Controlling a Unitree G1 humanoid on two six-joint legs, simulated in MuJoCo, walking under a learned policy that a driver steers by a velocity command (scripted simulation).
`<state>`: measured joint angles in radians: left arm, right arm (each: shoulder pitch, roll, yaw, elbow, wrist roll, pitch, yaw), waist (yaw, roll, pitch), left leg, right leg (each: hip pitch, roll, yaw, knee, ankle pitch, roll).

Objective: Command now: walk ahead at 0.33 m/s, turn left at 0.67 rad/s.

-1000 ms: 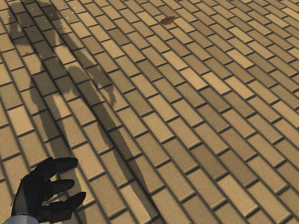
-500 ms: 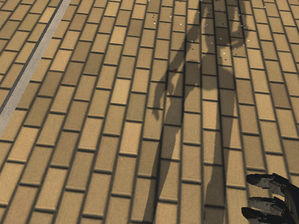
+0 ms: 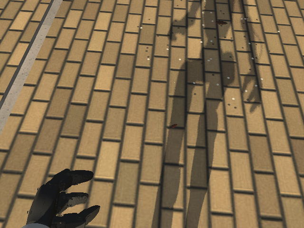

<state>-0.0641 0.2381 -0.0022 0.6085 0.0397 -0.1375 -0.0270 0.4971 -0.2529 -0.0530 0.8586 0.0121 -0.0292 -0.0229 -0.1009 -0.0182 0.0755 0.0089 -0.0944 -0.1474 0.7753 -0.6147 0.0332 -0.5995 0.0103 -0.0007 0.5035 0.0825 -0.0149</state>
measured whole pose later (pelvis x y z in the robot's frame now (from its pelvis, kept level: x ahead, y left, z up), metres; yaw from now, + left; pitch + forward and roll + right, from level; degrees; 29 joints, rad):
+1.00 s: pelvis +0.22 +0.04 +0.04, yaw +54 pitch +2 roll -1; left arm 0.16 0.31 0.09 0.74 0.00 -0.03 0.03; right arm 0.21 -0.37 -0.09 0.55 0.02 0.05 -0.01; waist 0.02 0.02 0.01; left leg -0.58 -0.07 -0.11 1.11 -0.34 -0.01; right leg -0.22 0.02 0.00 0.41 -0.23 -0.01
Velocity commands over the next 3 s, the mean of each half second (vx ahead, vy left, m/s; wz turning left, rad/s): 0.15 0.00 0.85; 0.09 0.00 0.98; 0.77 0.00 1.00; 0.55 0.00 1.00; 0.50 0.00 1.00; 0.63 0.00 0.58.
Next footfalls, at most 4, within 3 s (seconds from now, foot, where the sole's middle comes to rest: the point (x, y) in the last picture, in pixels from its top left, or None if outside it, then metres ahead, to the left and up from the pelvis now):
0.36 left None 0.20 0.15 -0.74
0.86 right None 0.34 -0.01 -0.74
1.42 left None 0.16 0.44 -0.74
1.82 right None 0.30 0.90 -0.70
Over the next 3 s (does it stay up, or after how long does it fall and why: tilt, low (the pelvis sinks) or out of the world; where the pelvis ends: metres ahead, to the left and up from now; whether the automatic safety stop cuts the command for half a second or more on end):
stays up -0.23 1.07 0.03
